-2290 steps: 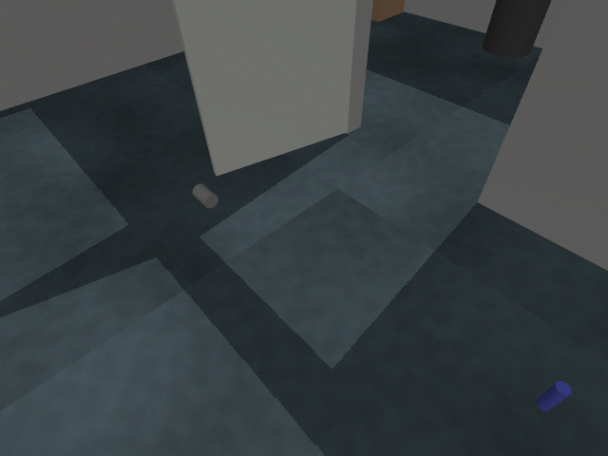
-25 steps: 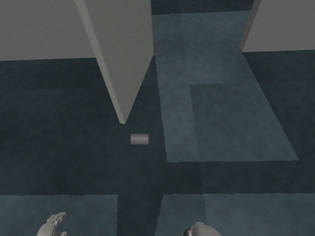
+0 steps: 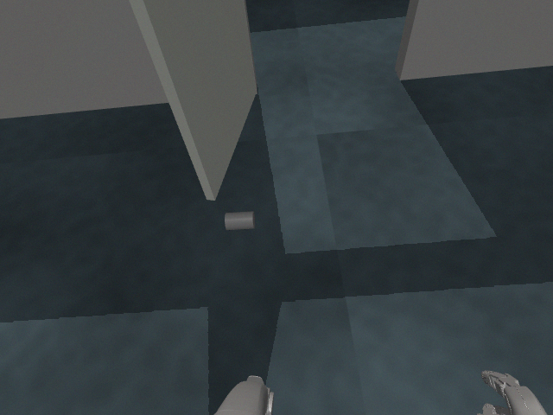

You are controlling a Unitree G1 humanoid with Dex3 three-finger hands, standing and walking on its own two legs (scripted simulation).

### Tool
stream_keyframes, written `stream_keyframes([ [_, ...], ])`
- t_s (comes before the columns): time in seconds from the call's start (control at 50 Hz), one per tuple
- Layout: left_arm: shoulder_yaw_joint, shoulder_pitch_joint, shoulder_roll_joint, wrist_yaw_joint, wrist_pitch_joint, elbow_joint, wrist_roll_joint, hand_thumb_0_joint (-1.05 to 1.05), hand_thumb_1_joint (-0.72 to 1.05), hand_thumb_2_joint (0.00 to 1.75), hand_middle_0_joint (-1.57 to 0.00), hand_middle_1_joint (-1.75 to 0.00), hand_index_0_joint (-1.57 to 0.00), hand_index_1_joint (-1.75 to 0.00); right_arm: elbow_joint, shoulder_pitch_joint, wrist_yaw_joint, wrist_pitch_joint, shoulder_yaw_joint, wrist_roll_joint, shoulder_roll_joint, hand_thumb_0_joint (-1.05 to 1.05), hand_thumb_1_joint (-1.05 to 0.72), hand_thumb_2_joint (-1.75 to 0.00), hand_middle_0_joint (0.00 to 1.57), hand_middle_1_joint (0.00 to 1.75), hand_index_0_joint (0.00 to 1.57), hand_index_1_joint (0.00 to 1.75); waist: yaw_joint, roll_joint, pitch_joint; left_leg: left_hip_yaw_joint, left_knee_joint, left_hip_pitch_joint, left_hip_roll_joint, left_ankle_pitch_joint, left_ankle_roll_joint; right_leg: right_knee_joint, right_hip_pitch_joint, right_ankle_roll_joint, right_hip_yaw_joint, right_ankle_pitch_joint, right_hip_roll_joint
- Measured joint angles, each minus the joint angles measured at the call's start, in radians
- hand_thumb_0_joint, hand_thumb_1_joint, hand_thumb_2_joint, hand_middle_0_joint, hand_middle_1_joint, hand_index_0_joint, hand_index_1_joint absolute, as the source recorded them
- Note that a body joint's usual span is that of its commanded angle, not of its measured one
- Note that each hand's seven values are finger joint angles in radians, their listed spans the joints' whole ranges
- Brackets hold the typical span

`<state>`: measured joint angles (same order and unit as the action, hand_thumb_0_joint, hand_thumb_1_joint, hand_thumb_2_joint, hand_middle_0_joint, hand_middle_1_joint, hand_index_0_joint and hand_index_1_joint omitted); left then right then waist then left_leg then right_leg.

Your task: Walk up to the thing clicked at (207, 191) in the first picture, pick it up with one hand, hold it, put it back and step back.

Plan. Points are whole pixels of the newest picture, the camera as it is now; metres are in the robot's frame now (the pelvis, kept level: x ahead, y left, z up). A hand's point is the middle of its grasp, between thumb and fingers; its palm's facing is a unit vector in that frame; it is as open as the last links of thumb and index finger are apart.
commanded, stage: step back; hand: left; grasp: from above
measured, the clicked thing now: (240, 220) +0.92 +0.27 -0.72
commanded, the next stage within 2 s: stand in 1.44 s
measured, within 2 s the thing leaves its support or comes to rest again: neither
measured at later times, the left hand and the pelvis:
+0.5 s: hand out of the picture -0.09 +0.29 -0.14, palm faces +0.07 -0.93 -0.36, open 7.4 cm; pelvis -0.16 +0.01 +0.01, yaw +3 degrees
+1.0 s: hand out of the picture -0.15 +0.33 -0.15, palm faces +0.06 -0.92 -0.39, open 7.4 cm; pelvis -0.16 +0.04 +0.00, yaw +3 degrees
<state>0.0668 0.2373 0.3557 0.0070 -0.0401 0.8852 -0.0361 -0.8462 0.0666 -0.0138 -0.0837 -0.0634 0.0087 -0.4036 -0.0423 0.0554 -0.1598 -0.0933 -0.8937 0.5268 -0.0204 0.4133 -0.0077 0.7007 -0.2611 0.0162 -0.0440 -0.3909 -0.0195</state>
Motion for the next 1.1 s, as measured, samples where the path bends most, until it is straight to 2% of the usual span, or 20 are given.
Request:
stream_keyframes([
  [0.06,0.002,0.018,-0.002,-0.006,-0.010,0.004,-0.006,0.00,0.90,0.90,-0.21,-0.30,-0.21,-0.30,-0.017,0.048,0.004,0.000,0.004,-0.008,0.000,0.00,-0.90,-0.89,0.20,0.30,0.21,0.30,0.001,-0.032,0.030,-0.049,-0.218,0.010,-0.090,0.036,0.002,-0.043,-0.021,-0.003,-0.021,0.051,0.044],
  [0.12,0.007,-0.002,0.002,-0.014,-0.009,-0.015,-0.009,0.01,0.90,0.90,-0.21,-0.30,-0.21,-0.30,-0.027,0.093,-0.004,0.011,0.005,-0.006,-0.012,0.00,-0.90,-0.89,0.20,0.30,0.21,0.30,0.018,-0.026,0.039,-0.066,-0.265,-0.036,-0.101,0.036,-0.009,-0.066,-0.059,-0.010,-0.005,0.093,0.056],
  [0.22,0.011,-0.076,0.023,-0.033,0.003,-0.088,-0.007,0.00,0.90,0.90,-0.21,-0.30,-0.21,-0.30,-0.050,0.120,-0.012,0.016,0.006,0.006,-0.008,0.00,-0.90,-0.89,0.20,0.30,0.21,0.30,0.040,-0.017,-0.007,-0.014,-0.011,-0.178,-0.042,0.101,-0.023,-0.037,-0.126,-0.018,0.052,0.133,0.066],
  [0.26,0.011,-0.107,0.035,-0.036,0.000,-0.107,0.000,0.00,0.90,0.90,-0.21,-0.30,-0.21,-0.30,-0.055,0.122,-0.007,0.022,0.007,0.011,0.003,0.00,-0.90,-0.89,0.20,0.30,0.21,0.30,0.047,-0.030,-0.023,0.026,0.156,-0.246,-0.021,0.051,-0.014,-0.001,-0.158,-0.026,0.071,0.138,0.078],
  [0.32,0.014,-0.138,0.062,-0.039,-0.016,-0.094,0.013,0.00,0.90,0.90,-0.21,-0.30,-0.20,-0.30,-0.070,0.100,0.006,0.025,0.008,0.027,0.054,0.00,-0.90,-0.89,0.20,0.30,0.21,0.30,0.025,-0.134,-0.059,0.088,0.239,-0.285,-0.070,-0.062,0.022,0.059,-0.190,-0.023,0.005,0.109,0.117],
  [0.38,0.004,-0.121,0.038,-0.039,-0.030,-0.045,0.019,0.00,0.90,0.90,-0.20,-0.30,-0.20,-0.30,-0.064,0.108,0.025,0.027,0.019,0.031,0.055,0.00,-0.90,-0.89,0.20,0.30,0.21,0.30,0.057,-0.094,-0.018,0.059,0.234,-0.257,-0.026,-0.084,0.039,0.262,-0.221,-0.010,-0.026,-0.105,0.016],
  [0.42,0.002,-0.100,0.034,-0.029,-0.029,-0.027,0.026,0.00,0.90,0.90,-0.20,-0.30,-0.20,-0.30,-0.063,0.108,0.024,0.028,0.023,0.039,0.058,0.00,-0.90,-0.89,0.20,0.30,0.21,0.30,0.059,-0.083,0.013,0.055,0.269,-0.250,-0.002,-0.117,0.038,0.384,-0.224,-0.001,-0.055,-0.104,-0.035],
  [0.46,0.006,-0.073,0.038,-0.018,-0.019,-0.016,0.028,0.00,0.90,0.90,-0.20,-0.30,-0.20,-0.30,-0.061,0.100,0.021,0.035,0.024,0.040,0.061,0.00,-0.90,-0.89,0.20,0.30,0.21,0.30,0.049,-0.090,0.040,0.068,0.303,-0.240,0.009,-0.149,0.034,0.420,-0.197,0.001,-0.074,-0.068,-0.050],
  [0.54,0.005,-0.017,0.044,0.000,0.005,0.023,0.021,0.00,0.90,0.90,-0.21,-0.30,-0.20,-0.30,-0.049,0.074,0.030,0.052,0.017,0.043,0.053,0.00,-0.90,-0.89,0.20,0.30,0.21,0.30,0.038,-0.095,0.075,0.096,0.318,-0.206,0.019,-0.177,0.039,0.159,-0.040,-0.021,-0.037,-0.106,-0.010],
  [0.58,0.005,0.012,0.044,0.002,0.020,0.050,0.014,0.00,0.90,0.90,-0.21,-0.30,-0.20,-0.30,-0.038,0.058,0.036,0.054,0.011,0.044,0.045,0.00,-0.90,-0.89,0.20,0.30,0.21,0.30,0.027,-0.090,0.086,0.121,0.295,-0.187,0.032,-0.173,0.036,-0.039,0.055,-0.016,-0.007,-0.111,0.007],
  [0.62,0.006,0.019,0.016,-0.002,0.036,0.090,0.002,0.00,0.90,0.90,-0.20,-0.30,-0.20,-0.30,-0.040,0.048,0.035,0.051,0.000,0.040,0.022,0.00,-0.90,-0.89,0.20,0.30,0.21,0.30,0.034,-0.023,0.072,0.092,0.241,-0.175,0.071,-0.144,0.036,-0.156,0.117,-0.002,0.025,0.033,-0.032],
  [0.64,0.005,0.032,0.005,-0.002,0.043,0.099,-0.006,0.00,0.90,0.90,-0.20,-0.30,-0.20,-0.30,-0.045,0.057,0.032,0.047,-0.005,0.035,0.017,0.00,-0.90,-0.89,0.20,0.30,0.21,0.30,0.037,0.000,0.077,0.064,0.206,-0.166,0.070,-0.081,0.032,-0.171,0.131,0.001,0.036,0.048,-0.045],
  [0.7,0.007,0.075,0.001,0.002,0.051,0.107,-0.017,0.00,0.90,0.90,-0.21,-0.30,-0.20,-0.30,-0.074,0.097,0.033,0.043,-0.007,0.029,0.019,0.00,-0.90,-0.89,0.20,0.30,0.21,0.30,-0.001,-0.022,0.119,0.039,0.075,-0.123,0.010,0.028,0.015,-0.168,0.122,0.023,0.010,0.038,-0.018],
  [0.76,0.009,0.089,-0.006,0.001,0.060,0.111,-0.013,0.01,0.90,0.90,-0.21,-0.30,-0.21,-0.30,-0.093,0.125,0.043,0.055,-0.013,0.022,0.003,0.00,-0.90,-0.89,0.20,0.30,0.21,0.30,0.000,-0.018,0.116,0.014,0.013,-0.098,-0.005,-0.017,0.002,-0.210,0.147,0.011,0.016,0.062,0.007],
  [0.84,0.012,0.087,0.006,0.009,0.071,0.094,-0.011,0.01,0.90,0.90,-0.21,-0.30,-0.21,-0.30,-0.113,0.158,0.052,0.061,-0.018,0.023,-0.010,0.00,-0.90,-0.89,0.20,0.30,0.21,0.30,0.003,-0.012,0.104,0.023,0.089,-0.110,0.020,-0.030,-0.010,-0.214,0.156,-0.011,0.038,0.054,0.028],
  [0.9,0.015,0.069,0.030,0.011,0.063,0.080,-0.007,0.01,0.90,0.90,-0.21,-0.30,-0.21,-0.30,-0.128,0.172,0.055,0.072,-0.019,0.023,-0.003,0.00,-0.90,-0.89,0.20,0.30,0.21,0.30,0.009,-0.025,0.093,0.060,0.225,-0.161,0.040,-0.061,-0.011,-0.179,0.151,-0.030,0.060,0.021,0.047],
  [0.94,0.013,0.054,0.050,0.010,0.054,0.070,0.000,0.00,0.90,0.90,-0.21,-0.30,-0.21,-0.30,-0.137,0.167,0.048,0.084,-0.021,0.022,0.011,0.00,-0.90,-0.89,0.20,0.30,0.21,0.30,0.012,-0.053,0.078,0.082,0.309,-0.202,0.023,-0.189,0.000,-0.114,0.132,-0.045,0.059,-0.021,0.074],
  [0.98,0.012,0.040,0.061,0.006,0.042,0.066,0.009,0.00,0.90,0.90,-0.21,-0.30,-0.20,-0.30,-0.135,0.146,0.039,0.101,-0.021,0.028,0.035,0.00,-0.90,-0.89,0.20,0.30,0.21,0.30,0.007,-0.097,0.052,0.119,0.297,-0.214,-0.001,-0.192,0.018,0.020,0.080,-0.019,0.014,-0.047,0.094],
  [1.04,-0.001,0.018,0.057,0.003,0.022,0.076,0.015,0.01,0.90,0.90,-0.20,-0.30,-0.20,-0.30,-0.114,0.143,0.037,0.122,-0.011,0.024,0.055,0.00,-0.90,-0.89,0.20,0.30,0.21,0.30,0.034,-0.092,0.058,0.116,0.292,-0.221,0.014,-0.165,0.037,0.244,-0.024,0.014,-0.026,-0.121,0.028],
  [1.1,-0.002,0.001,0.064,0.008,0.023,0.066,0.021,0.01,0.90,0.90,-0.20,-0.30,-0.20,-0.30,-0.104,0.145,0.028,0.130,0.001,0.022,0.073,0.00,-0.90,-0.89,0.20,0.30,0.21,0.30,0.042,-0.112,0.063,0.128,0.340,-0.256,0.020,-0.177,0.035,0.320,-0.101,0.024,-0.045,-0.071,0.018],
])
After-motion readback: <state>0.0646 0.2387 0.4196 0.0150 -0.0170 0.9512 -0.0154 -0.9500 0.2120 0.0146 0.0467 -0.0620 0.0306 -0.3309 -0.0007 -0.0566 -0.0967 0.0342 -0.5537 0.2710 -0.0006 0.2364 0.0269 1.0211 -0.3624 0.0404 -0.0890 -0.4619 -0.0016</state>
